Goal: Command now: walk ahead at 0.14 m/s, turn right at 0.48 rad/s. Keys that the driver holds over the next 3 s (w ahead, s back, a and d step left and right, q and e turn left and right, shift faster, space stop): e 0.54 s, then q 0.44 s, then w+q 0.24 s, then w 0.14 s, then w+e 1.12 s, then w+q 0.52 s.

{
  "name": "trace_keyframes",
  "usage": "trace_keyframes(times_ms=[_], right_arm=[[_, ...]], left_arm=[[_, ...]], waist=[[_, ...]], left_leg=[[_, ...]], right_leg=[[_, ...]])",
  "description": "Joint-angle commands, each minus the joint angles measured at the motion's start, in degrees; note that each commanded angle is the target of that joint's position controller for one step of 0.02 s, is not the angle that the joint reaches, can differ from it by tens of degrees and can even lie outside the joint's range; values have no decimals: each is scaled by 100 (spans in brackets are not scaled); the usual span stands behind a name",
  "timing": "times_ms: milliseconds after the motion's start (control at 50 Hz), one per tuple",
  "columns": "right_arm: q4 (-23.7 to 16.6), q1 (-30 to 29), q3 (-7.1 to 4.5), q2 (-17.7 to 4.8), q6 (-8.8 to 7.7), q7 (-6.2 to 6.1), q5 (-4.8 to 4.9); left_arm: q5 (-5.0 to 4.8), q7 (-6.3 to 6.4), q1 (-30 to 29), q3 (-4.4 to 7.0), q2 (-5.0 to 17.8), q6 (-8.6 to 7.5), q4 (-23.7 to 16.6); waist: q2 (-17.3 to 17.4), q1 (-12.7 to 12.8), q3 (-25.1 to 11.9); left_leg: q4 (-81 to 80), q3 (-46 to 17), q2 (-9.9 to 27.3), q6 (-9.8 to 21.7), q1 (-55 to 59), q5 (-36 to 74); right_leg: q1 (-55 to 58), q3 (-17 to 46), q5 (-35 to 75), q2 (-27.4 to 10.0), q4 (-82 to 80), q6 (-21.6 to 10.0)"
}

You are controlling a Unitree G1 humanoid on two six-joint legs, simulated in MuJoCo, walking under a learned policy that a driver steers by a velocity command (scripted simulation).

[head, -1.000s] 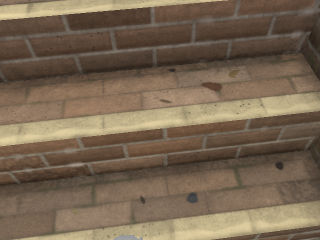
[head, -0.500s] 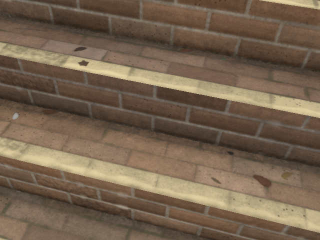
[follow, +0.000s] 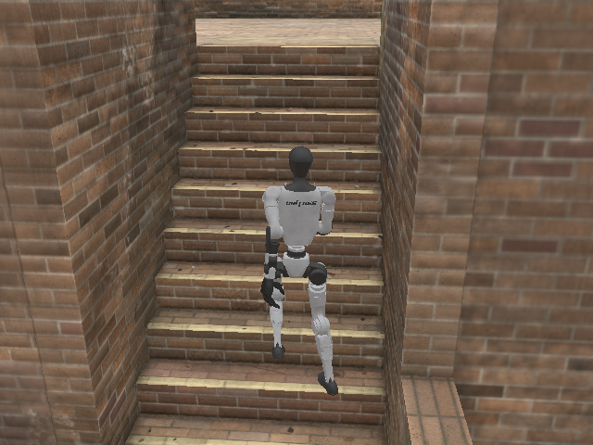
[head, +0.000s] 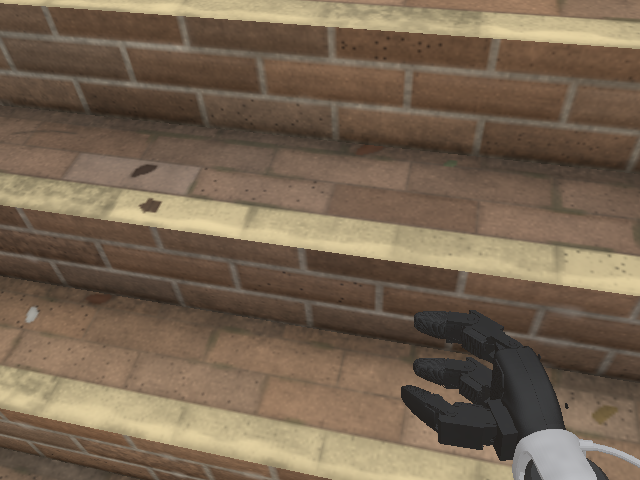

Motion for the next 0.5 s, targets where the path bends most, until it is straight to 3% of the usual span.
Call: trace_keyframes(times_ms=[20, 40, 60, 80, 100, 120, 140, 160, 180, 200, 220, 240, 260, 280, 300, 320, 340, 360, 380, 400, 420, 440, 460, 480, 500], right_arm=[[-394, 367, -659, -1373, -37, -179, 144], [204, 938, -809, -1674, 184, -329, 214], [730, 1181, -780, -1597, 377, -399, 260], [893, 1630, -680, -1540, 465, -487, -29], [1021, 1925, -727, -1544, 650, -593, -620], [955, 1722, -764, -1510, 686, -547, -681], [807, 1176, -718, -1342, 659, -438, -578], [694, 446, -693, -1324, 655, -393, -435], [718, 234, -690, -1359, 665, -373, -293], [764, 19, -713, -1537, 653, -392, -196], [786, -224, -758, -1724, 646, -448, -121], [780, -129, -749, -1777, 722, -482, -115], [557, -481, -897, -2125, 676, -613, -160], [326, -477, -958, -2435, 646, -695, -229], [232, -269, -949, -2613, 621, -575, -330], [202, 52, -952, -2637, 622, -459, -288], [44, 75, -928, -2548, 573, -332, -211], [-164, -125, -838, -2164, 434, -165, 92], [-343, 142, -725, -1585, 149, -14, -8], [-439, 290, -417, -671, -91, 29, 44], [-927, -455, -201, -469, -197, -75, 364], [-1116, -651, 7, -353, -218, -40, 397], [-1179, -335, 188, -188, -240, 71, 287], [-1108, 644, 216, -491, -168, 235, 67], [-1239, 1128, 206, -862, -13, 295, -208]], left_arm=[[46, -37, -1279, 389, 1746, -165, -885], [88, -74, -1639, 452, 1816, -295, -1280], [226, -147, -1628, 398, 1330, -400, -1496], [446, -340, -1812, 300, 887, -632, -1639], [283, -507, -1306, 211, 810, -822, -1572], [178, -488, -1421, 250, 1198, -758, -1470], [79, -416, -1837, 193, 1262, -666, -1733], [78, -391, -2057, 67, 1149, -521, -2039], [126, -344, -2445, -67, 942, -396, -2237], [162, -350, -2621, -161, 861, -326, -2490], [205, -364, -2675, -191, 930, -315, -2695], [248, -418, -2628, -197, 1110, -358, -2782], [363, -549, -2366, -152, 1421, -423, -2504], [510, -645, -2448, -77, 1837, -514, -2339], [360, -661, -2680, -15, 1941, -507, -2468], [178, -653, -2105, 90, 2203, -412, -2339], [101, -729, -1484, 203, 2464, -346, -2041], [112, -766, -1090, 265, 2415, -351, -1567], [442, -699, -1264, 68, 2053, -402, -905], [1006, -611, -1541, -129, 1825, -512, -530], [1370, -507, -584, 10, 1948, -561, -119], [1196, -467, 10, 106, 1921, -488, 191], [889, -407, -394, 158, 1974, -357, 63], [418, -363, -2292, 211, 2308, -162, -650], [34, -235, -4547, 280, 2899, -23, -1537]], waist=[[-888, -1490, -1051], [-646, -1285, -953], [619, -847, -245], [1587, -811, -75], [1690, -690, -935], [1048, -856, -1218], [860, -805, -1156], [719, -416, -960], [1023, -464, -699], [1102, -287, -446], [1008, -119, -231], [699, 47, -256], [143, -20, -540], [-47, -101, -924], [133, -180, -1392], [491, -106, -1915], [499, 149, -1914], [-946, 415, -1150], [-2555, -242, 345], [-2958, -789, 824], [-2082, -203, 177], [-1029, 18, -311], [-289, -366, -790], [533, -1552, -1110], [517, -2383, -982]], left_leg=[[-6069, -883, 23, 497, 3406, 1961], [-7703, -756, 387, 434, 3986, 4040], [-8015, -1103, 1209, 389, 5211, 5780], [-5612, -921, 1526, 241, 6875, 10976], [-4491, -1220, 2573, 739, 7561, 13536], [-4621, -976, 2478, 885, 7370, 12522], [-4947, -780, 2147, 1118, 6877, 10442], [-5424, -385, 1874, 1220, 6017, 8726], [-5777, -228, 1863, 1297, 5223, 8834], [-6111, 56, 1753, 1192, 4484, 8555], [-6310, 307, 1553, 1074, 4097, 8476], [-6098, 505, 1003, 863, 4165, 8881], [-5838, 643, 707, 607, 4145, 10476], [-5479, 742, 306, 176, 4270, 12585], [-4777, 11, 1077, 565, 5299, 12950], [-4212, -212, 1323, 624, 6305, 12807], [-3026, -187, 1062, 536, 6669, 11138], [-420, 198, 83, 59, 5088, 4734], [3362, 281, -818, -330, 776, -2383], [6727, -139, -1475, -171, -3007, -4701], [8558, -1070, -1777, -132, -5840, -5646], [8930, -1371, -1405, 170, -7614, -5368], [7869, -1210, -721, 381, -7429, -4402], [5089, -371, 211, 300, -5263, -3176], [2628, -77, 537, 9, -2079, -2003]], right_leg=[[307, 638, 7913, -326, 2171, -247], [330, 650, 6034, -207, 2499, -177], [-1796, 103, -503, 493, 4202, 33], [-4955, -487, -2713, 1207, 6773, 53], [-6318, -402, -2922, 1319, 8564, 240], [-6829, -927, -2701, 1010, 9662, 411], [-6859, -1310, -2488, 768, 9687, 535], [-6451, -1648, -2392, 342, 9113, 689], [-6116, -2017, -2365, 296, 9607, 832], [-5753, -2110, -2196, 151, 9357, 868], [-5506, -2159, -1910, 89, 8815, 847], [-5495, -2330, -1656, 214, 8017, 701], [-4152, -2731, -834, 474, 6867, 486], [-3028, -3269, 8, 818, 5257, 341], [-2914, -2569, 698, 270, 3177, 320], [-2516, -2022, 1087, 78, 1614, 105], [-1911, -1614, 2228, -52, -646, -117], [-714, -1677, 4963, -234, -2885, -658], [995, -1664, 6235, -716, -2982, -1013], [2809, -1668, 10626, -1235, -710, -964], [5154, -915, 13604, -2319, 1329, -1437], [6276, -772, 12603, -2508, 1682, -1309], [5943, -1092, 10552, -2244, 1692, -996], [3651, -1924, 7626, -1557, 1030, -644], [-21, -2547, 6364, -859, -334, -600]])
Next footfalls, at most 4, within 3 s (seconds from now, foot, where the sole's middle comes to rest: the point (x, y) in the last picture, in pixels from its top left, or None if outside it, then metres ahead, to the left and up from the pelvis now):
0.06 left None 0.01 0.12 -0.79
0.20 right None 0.02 -0.10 -0.54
0.38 right None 0.00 -0.07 -0.77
0.70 left None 0.25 0.15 -0.58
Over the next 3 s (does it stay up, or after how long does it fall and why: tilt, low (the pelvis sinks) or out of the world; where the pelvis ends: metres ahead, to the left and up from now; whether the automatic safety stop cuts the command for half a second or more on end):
stays up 0.67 0.05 0.58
